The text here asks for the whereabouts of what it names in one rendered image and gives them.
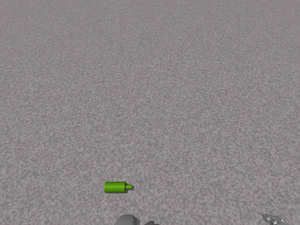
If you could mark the right robot hand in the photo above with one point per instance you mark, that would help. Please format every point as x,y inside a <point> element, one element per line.
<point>273,220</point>

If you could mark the bottle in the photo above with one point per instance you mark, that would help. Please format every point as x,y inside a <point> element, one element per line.
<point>116,187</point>

